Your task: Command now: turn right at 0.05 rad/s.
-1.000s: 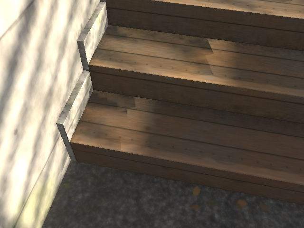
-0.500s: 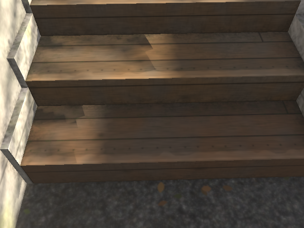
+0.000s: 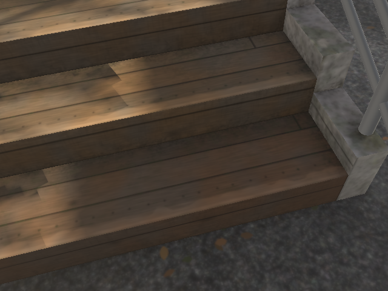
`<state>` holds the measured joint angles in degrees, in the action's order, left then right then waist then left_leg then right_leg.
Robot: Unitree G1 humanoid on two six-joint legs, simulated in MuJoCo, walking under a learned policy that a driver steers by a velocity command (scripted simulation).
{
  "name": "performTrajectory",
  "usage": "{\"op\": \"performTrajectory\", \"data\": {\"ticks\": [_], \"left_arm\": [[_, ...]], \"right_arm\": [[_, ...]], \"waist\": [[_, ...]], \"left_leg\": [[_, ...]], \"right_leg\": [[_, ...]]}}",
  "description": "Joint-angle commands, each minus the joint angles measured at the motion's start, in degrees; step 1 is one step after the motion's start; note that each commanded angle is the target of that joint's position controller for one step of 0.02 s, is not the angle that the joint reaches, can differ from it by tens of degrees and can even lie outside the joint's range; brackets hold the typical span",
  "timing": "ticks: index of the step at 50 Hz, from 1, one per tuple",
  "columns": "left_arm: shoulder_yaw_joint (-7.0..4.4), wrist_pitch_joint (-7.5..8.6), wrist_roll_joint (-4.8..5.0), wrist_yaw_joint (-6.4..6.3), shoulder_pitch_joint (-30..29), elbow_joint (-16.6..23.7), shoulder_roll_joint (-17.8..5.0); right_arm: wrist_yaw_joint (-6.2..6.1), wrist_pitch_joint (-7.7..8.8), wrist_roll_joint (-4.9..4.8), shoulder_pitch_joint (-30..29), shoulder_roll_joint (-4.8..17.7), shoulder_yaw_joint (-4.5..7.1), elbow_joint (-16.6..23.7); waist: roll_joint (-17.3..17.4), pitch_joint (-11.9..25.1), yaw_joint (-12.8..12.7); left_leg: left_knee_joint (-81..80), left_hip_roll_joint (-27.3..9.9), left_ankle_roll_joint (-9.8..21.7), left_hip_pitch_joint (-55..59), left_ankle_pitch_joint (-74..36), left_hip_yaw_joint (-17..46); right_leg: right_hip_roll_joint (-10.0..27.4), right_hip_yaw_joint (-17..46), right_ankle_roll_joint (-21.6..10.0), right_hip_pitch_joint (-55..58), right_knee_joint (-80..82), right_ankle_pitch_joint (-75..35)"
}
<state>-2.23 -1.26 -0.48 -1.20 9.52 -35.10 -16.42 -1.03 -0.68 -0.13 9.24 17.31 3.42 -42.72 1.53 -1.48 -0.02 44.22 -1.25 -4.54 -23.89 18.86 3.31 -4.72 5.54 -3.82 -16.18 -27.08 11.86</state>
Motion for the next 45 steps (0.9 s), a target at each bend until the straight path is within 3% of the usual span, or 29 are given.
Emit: {"op": "performTrajectory", "data": {"ticks": [1,3,4,5,6,8,10,12,14,16,17,18,19,21,22,25,26,27,28,29,30,31,32,33,34,36,38,42,45], "left_arm": [[-1.16,0.86,-0.36,0.13,-1.4,2.0,-5.7],[-0.83,1.12,-0.11,0.37,-1.5,0.5,-5.3],[-0.93,1.55,-0.47,0.28,0.2,-0.2,-5.6],[-1.66,1.79,-1.16,0.04,3.0,-0.3,-7.6],[-1.6,1.82,-1.8,-0.01,2.7,-0.1,-7.1],[-1.97,1.22,-1.09,-0.76,-1.2,0.5,-7.1],[-2.43,0.12,-0.42,-1.54,-0.6,0.6,-6.9],[-2.7,0.22,-0.67,-1.52,0.2,1.0,-6.3],[-3.25,0.72,-0.48,-1.15,1.2,0.9,-6.4],[-3.94,1.08,-0.69,-0.52,2.8,0.7,-8.3],[-4.1,1.49,-0.67,-0.5,2.4,1.1,-8.7],[-3.18,1.22,-2.16,0.28,7.0,0.0,-8.2],[-3.25,1.4,-2.36,0.6,7.3,-0.6,-8.2],[-3.52,1.79,-2.37,0.82,3.8,-0.8,-9.6],[-4.69,2.73,1.78,0.0,1.4,0.1,-12.5],[-4.57,3.57,2.45,0.15,1.0,-0.4,-12.2],[-4.78,3.85,2.14,0.54,0.4,-0.3,-13.1],[-4.41,4.09,1.86,0.85,1.2,-0.7,-11.5],[-3.52,4.58,1.08,1.11,2.1,-0.6,-8.9],[-2.12,5.21,-0.54,1.63,-0.4,1.6,-4.7],[-1.94,6.52,1.02,1.6,-3.5,5.6,-4.4],[-2.76,7.64,2.89,2.07,-5.0,5.4,-8.5],[-3.11,8.13,2.73,2.5,-3.4,4.6,-9.9],[-2.9,8.45,0.87,2.4,-3.0,3.2,-9.4],[-2.99,8.8,-0.58,2.56,-3.0,2.7,-9.7],[-3.03,8.7,-1.61,2.92,-4.7,2.5,-9.0],[-2.71,7.6,-1.14,2.5,-5.4,2.6,-7.0],[-1.55,7.77,-0.14,3.3,-12.9,3.5,-4.1],[-1.6,8.68,1.0,3.81,-15.5,4.0,-5.1]], "right_arm": [[0.58,1.46,-0.2,-0.3,3.9,0.57,2.9],[0.99,2.05,0.18,0.8,3.5,0.17,2.4],[0.93,2.26,0.82,0.2,5.6,0.37,2.9],[0.66,2.32,0.68,-1.0,10.4,1.31,4.1],[0.9,1.94,-0.06,-1.9,11.4,1.83,3.5],[1.26,1.88,-0.18,-1.9,8.4,1.21,4.1],[1.25,2.21,-0.28,-2.0,8.5,1.16,5.1],[0.63,2.12,-0.73,-1.5,8.3,1.42,5.9],[-0.09,1.49,-0.86,-1.0,7.8,1.5,7.3],[-0.32,0.7,-0.66,-0.4,6.3,1.27,8.8],[-0.14,0.34,-0.43,0.5,6.1,1.36,9.1],[1.77,-1.04,3.07,-0.2,6.8,1.52,8.6],[3.03,-1.65,2.5,-1.1,6.2,1.68,9.2],[5.25,-2.04,1.04,-2.6,5.0,1.22,9.8],[3.81,-0.73,-2.97,-4.1,5.0,1.27,10.5],[3.25,0.77,-1.65,-1.4,4.6,0.74,9.7],[3.02,1.27,-1.72,3.1,4.3,0.94,7.8],[2.74,1.48,-1.46,7.8,5.0,1.37,5.4],[2.14,1.5,-1.66,13.7,7.3,2.6,3.3],[1.46,1.65,-1.34,20.3,12.5,4.11,3.0],[2.03,2.98,-0.52,17.3,16.9,4.23,6.1],[2.38,4.06,-0.47,14.6,12.4,3.22,7.1],[2.37,4.62,-0.59,11.8,9.4,2.17,7.5],[2.15,4.69,-0.48,9.9,8.6,1.84,8.4],[1.61,4.31,-0.12,8.4,8.2,1.52,8.4],[0.48,4.07,0.86,9.4,10.4,1.7,7.7],[-0.25,4.18,-0.49,12.5,10.0,1.66,6.5],[-1.52,4.2,-0.6,15.4,8.4,1.38,4.0],[-1.53,4.61,-1.27,15.7,9.6,1.75,2.6]], "waist": [[-9.4,5.0,-0.5],[-7.1,3.9,1.2],[-5.0,4.3,0.3],[0.5,4.1,-2.8],[5.7,4.1,-3.7],[7.0,3.4,-1.7],[8.4,2.8,-1.8],[6.8,3.2,-1.7],[1.5,3.6,-1.3],[-9.1,3.9,-0.7],[-13.8,5.3,-0.9],[-10.5,4.3,-3.2],[-7.6,2.6,-2.5],[-9.8,-0.7,-1.6],[-9.8,-1.0,-1.7],[-7.7,1.1,-0.5],[-8.4,1.2,1.6],[-6.6,2.1,2.9],[-2.7,3.8,5.0],[12.0,4.3,7.3],[15.2,3.0,5.9],[8.2,0.1,5.6],[5.9,-2.6,3.2],[2.1,-2.8,2.3],[1.3,-2.9,1.4],[1.6,-1.6,0.9],[3.7,-0.5,0.9],[5.3,-3.0,4.0],[4.5,-3.6,4.4]], "left_leg": [[-8.1,-1.6,0.6,7.1,-0.9,-0.2],[-21.0,-1.0,1.9,13.7,-11.3,-1.1],[-21.4,-3.0,2.8,16.0,-19.2,1.9],[-18.7,-6.2,4.5,15.0,-29.1,5.1],[-18.4,-6.1,7.6,11.1,-24.2,6.7],[-21.5,-6.8,9.3,6.6,-17.3,10.5],[-20.8,-6.3,9.4,5.3,-17.1,12.1],[-18.4,-5.2,9.0,4.2,-15.4,12.4],[-13.5,-2.3,7.5,1.4,-12.5,10.1],[-2.9,2.3,4.4,-4.2,-5.9,3.4],[6.2,2.5,3.4,-7.3,9.3,-0.3],[12.7,2.5,4.8,-8.5,14.6,-2.3],[13.6,0.4,5.8,-9.1,12.8,-1.2],[7.0,-0.4,7.0,-5.1,8.0,-2.5],[6.3,-2.3,6.9,-6.3,8.2,-2.0],[-5.3,-1.1,7.5,3.1,5.6,-5.4],[-11.5,0.5,7.4,9.3,3.4,-8.2],[-14.5,3.2,7.1,17.0,0.3,-10.7],[-16.2,3.6,8.3,26.7,1.6,-8.2],[-23.8,-9.2,13.4,34.0,6.6,13.1],[-33.7,-19.1,24.8,33.6,21.9,42.0],[-36.2,-20.6,26.1,31.4,22.7,41.1],[-35.1,-18.6,24.2,29.4,16.9,35.1],[-33.9,-16.0,22.3,27.8,8.9,29.5],[-33.7,-13.7,20.6,25.6,1.2,24.6],[-32.9,-10.9,18.5,22.3,-14.6,18.0],[-31.9,-9.0,17.3,21.3,-21.6,14.0],[-33.9,-6.2,14.7,17.3,-16.2,9.3],[-33.1,-8.4,14.1,19.2,-15.2,9.8]], "right_leg": [[15.2,12.5,-8.7,3.7,7.7,-6.3],[13.2,10.2,-5.7,2.2,5.9,-6.7],[11.3,9.0,-3.1,2.1,4.3,-5.7],[7.4,5.6,-0.8,2.2,1.3,-1.3],[3.7,0.4,1.2,3.4,0.1,0.4],[3.0,-2.6,2.3,5.8,-3.3,0.7],[3.5,-3.2,1.6,5.5,-4.2,0.6],[4.2,-3.3,1.1,5.4,-3.9,1.1],[7.0,-0.9,-0.5,6.4,-0.9,0.7],[16.8,9.4,-6.4,9.1,5.9,-5.1],[23.9,15.5,-11.1,10.5,8.9,-4.7],[27.6,17.0,-13.0,9.8,11.0,-4.1],[26.8,15.4,-12.4,8.6,12.9,3.5],[21.9,8.0,-7.5,5.0,15.6,15.0],[21.7,8.0,-7.3,5.7,15.9,15.5],[20.5,1.7,-6.0,4.7,15.1,12.9],[18.7,-1.5,-4.7,2.6,11.6,15.0],[16.9,-4.6,-3.8,-1.9,6.9,16.2],[14.1,-8.4,-1.5,-8.4,-2.8,15.0],[8.8,-14.3,3.7,-21.5,-27.5,19.6],[2.5,-5.0,4.9,-37.9,-38.8,22.9],[6.4,-0.5,3.7,-40.5,-42.5,18.8],[8.0,-0.5,3.1,-40.4,-40.7,12.2],[9.2,-0.9,3.4,-38.1,-38.4,7.8],[9.8,-1.1,3.9,-35.0,-34.4,4.2],[8.3,-2.6,5.6,-29.5,-29.5,-1.3],[6.2,-2.9,7.2,-27.4,-24.7,-5.8],[4.3,-4.6,7.4,-20.7,-8.9,-16.3],[4.5,-4.1,6.3,-18.1,-5.1,-17.7]]}}
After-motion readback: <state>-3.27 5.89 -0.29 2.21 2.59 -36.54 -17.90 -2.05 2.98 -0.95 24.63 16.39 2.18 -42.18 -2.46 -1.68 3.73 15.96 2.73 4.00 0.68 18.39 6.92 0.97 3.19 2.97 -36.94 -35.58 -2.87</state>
